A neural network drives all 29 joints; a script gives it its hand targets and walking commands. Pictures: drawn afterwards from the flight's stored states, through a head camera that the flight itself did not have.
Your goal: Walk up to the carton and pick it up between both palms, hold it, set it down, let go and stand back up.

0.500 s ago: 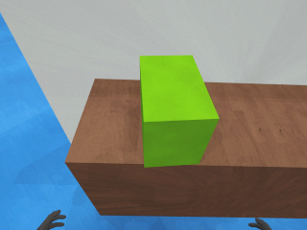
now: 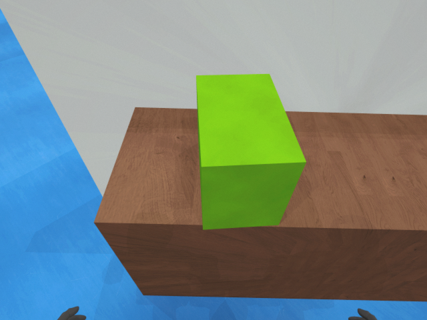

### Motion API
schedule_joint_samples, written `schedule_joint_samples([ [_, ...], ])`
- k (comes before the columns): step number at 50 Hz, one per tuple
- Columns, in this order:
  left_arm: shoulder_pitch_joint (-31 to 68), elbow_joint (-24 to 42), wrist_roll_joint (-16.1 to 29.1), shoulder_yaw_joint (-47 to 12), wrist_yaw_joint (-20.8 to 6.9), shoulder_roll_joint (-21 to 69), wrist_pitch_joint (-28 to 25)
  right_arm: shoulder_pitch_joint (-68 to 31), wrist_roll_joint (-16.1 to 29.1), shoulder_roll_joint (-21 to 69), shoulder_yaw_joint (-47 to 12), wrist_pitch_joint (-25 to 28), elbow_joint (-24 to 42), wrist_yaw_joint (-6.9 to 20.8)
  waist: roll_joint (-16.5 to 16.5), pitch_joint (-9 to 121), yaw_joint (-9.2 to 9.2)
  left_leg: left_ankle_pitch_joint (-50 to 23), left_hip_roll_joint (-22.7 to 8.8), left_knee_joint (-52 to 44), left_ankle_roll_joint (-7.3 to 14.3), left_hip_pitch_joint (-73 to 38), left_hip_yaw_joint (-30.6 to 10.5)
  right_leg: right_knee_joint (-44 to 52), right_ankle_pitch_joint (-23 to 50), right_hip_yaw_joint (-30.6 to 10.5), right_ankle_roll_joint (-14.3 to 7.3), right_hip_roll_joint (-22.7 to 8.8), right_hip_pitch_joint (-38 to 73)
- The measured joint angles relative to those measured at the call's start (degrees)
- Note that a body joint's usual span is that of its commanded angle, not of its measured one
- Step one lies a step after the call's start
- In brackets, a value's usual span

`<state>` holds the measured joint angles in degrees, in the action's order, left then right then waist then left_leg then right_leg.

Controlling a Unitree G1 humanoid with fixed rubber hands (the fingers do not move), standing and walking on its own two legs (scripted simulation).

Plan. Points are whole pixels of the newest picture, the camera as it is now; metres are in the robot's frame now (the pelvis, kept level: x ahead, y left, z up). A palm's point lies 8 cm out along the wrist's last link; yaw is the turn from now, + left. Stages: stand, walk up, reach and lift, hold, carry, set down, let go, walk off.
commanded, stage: stand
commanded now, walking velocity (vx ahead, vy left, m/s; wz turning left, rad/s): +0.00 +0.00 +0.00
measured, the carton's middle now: (237, 149) +0.49 -0.04 +0.01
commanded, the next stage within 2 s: none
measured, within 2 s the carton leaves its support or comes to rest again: neither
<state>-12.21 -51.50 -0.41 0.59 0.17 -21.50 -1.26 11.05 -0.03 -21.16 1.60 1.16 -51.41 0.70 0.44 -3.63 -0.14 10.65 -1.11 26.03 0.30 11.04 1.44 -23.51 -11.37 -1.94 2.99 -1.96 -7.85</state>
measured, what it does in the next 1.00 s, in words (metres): stands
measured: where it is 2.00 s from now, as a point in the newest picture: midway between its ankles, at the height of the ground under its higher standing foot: outside the picture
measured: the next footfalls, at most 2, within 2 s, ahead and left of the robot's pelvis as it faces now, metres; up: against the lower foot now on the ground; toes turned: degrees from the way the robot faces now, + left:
none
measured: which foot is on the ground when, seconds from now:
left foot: down 0.00-1.00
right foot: down 0.00-1.00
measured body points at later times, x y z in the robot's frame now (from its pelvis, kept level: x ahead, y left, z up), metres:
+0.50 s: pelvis +0.01 -0.01 +0.00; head +0.01 -0.01 +0.45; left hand +0.10 +0.30 -0.11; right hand +0.09 -0.32 -0.12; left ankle +0.04 +0.11 -0.74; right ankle +0.02 -0.16 -0.74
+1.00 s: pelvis +0.02 -0.02 +0.01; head +0.02 -0.02 +0.45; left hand +0.11 +0.29 -0.11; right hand +0.10 -0.33 -0.12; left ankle +0.04 +0.11 -0.74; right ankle +0.02 -0.16 -0.74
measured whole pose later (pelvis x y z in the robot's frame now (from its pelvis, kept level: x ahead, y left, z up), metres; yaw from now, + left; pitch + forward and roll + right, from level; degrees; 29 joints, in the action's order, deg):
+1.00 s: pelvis +0.02 -0.02 +0.01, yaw +0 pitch -4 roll +0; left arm -9.2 -57.9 0.0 1.1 0.8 -20.8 -1.2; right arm 10.0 0.1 -21.4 0.8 1.2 -57.8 -0.4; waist 0.8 -3.4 -0.4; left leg 9.7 -2.1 21.6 -1.2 8.3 0.7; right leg -19.9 -11.0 -1.1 1.7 -1.0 -5.4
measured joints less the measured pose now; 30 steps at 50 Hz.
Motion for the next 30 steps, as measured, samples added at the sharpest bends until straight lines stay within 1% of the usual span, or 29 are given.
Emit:
schedule_joint_samples([
  [12,1.3,-2.0,0.2,0.0,0.3,0.1,0.0,-0.1,0.1,-0.4,-0.2,-0.1,-2.3,-0.3,0.1,0.1,-0.38,-0.6,-0.2,-1.5,-0.4,-0.8,-0.2,1.1,0.3,0.2,-0.3,0.2,0.6],
  [30,2.4,-4.6,0.4,0.2,0.5,0.4,0.1,-0.4,0.1,-0.5,-0.7,0.0,-4.7,-0.7,0.3,0.1,-0.43,-0.9,-0.6,-3.2,-1.0,-1.8,-0.4,2.3,0.4,0.5,-0.9,0.6,1.4],
])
